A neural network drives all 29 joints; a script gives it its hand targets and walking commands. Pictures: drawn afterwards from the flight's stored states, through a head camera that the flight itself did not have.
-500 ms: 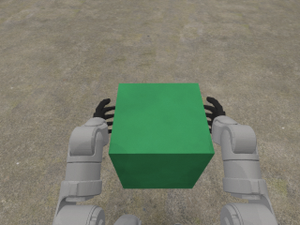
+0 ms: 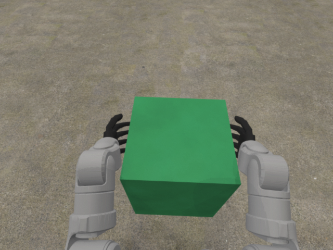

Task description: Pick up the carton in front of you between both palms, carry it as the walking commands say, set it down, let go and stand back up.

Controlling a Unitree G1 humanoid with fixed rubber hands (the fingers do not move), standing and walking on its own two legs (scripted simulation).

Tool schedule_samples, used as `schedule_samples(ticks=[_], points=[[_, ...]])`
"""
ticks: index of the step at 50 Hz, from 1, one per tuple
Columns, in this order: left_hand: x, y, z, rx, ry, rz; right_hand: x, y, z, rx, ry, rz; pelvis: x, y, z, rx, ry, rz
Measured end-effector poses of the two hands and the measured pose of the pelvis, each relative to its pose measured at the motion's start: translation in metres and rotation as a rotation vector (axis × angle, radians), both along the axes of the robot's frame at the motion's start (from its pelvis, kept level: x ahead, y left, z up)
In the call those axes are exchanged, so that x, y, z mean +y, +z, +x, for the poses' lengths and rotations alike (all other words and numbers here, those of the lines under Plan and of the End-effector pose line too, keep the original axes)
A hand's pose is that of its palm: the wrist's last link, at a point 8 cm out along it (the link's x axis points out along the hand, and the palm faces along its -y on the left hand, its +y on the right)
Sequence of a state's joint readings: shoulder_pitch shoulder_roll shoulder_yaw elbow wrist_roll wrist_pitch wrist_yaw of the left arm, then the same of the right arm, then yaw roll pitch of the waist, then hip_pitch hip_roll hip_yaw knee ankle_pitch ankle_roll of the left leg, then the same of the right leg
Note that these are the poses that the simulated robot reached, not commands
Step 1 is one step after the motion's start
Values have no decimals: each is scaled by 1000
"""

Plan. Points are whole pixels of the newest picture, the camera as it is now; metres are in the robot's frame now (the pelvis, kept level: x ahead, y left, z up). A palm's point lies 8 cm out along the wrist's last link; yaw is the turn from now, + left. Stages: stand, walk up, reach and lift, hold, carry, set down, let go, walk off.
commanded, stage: carry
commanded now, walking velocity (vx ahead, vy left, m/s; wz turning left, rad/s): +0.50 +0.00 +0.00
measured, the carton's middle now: (176, 161) +0.33 -0.02 +0.02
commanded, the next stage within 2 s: none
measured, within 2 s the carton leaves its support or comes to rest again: neither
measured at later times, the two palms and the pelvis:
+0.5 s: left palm (128, 90) +0.54 +0.12 +0.08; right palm (227, 83) +0.57 -0.18 +0.07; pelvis +0.30 -0.05 +0.00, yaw +4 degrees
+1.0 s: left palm (125, 40) +0.81 +0.15 +0.08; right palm (204, 37) +0.81 -0.15 +0.09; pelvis +0.54 -0.01 -0.01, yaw +1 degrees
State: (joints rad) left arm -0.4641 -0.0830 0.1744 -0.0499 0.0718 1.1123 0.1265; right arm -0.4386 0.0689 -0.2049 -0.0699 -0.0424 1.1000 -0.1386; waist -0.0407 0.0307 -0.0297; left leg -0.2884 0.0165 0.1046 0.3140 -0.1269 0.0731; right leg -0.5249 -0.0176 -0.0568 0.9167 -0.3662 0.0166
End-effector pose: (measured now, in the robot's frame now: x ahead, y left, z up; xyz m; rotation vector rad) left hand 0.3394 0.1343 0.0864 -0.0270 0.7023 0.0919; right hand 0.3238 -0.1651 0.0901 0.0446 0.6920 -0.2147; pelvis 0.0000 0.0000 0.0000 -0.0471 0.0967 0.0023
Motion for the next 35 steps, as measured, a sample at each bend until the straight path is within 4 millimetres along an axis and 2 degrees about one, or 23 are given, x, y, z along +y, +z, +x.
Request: schedule_samples(ticks=[4,7,10,13,16,20,24,28,32,35], points=[[-2,9,28,-25,42,-20,-2,14,37,-27,5,17,-8,4,50,-4,4,-4],[-4,8,48,-37,81,-26,-4,14,67,-40,29,30,-19,1,91,-12,7,8],[-8,3,72,-45,112,-21,-9,5,98,-48,53,47,-31,-8,135,-24,13,26],[-17,-7,101,-50,121,10,-17,-13,133,-52,87,48,-44,-24,176,-39,37,26],[-22,-20,120,25,129,31,-22,-29,156,25,112,45,-52,-20,206,-37,61,31],[-22,-23,145,78,149,32,-21,-31,189,77,138,39,-57,-9,243,-32,68,51],[-20,-13,185,55,152,32,-19,-21,230,53,146,34,-56,-2,284,-27,64,62],[-13,-4,235,8,142,28,-13,-11,276,7,136,30,-47,-3,332,-31,62,62],[1,-3,291,-34,131,16,2,-7,329,-36,123,20,-30,-13,386,-40,58,52],[17,-13,338,-58,120,2,16,-12,373,-59,111,9,-14,-28,429,-54,41,50]])
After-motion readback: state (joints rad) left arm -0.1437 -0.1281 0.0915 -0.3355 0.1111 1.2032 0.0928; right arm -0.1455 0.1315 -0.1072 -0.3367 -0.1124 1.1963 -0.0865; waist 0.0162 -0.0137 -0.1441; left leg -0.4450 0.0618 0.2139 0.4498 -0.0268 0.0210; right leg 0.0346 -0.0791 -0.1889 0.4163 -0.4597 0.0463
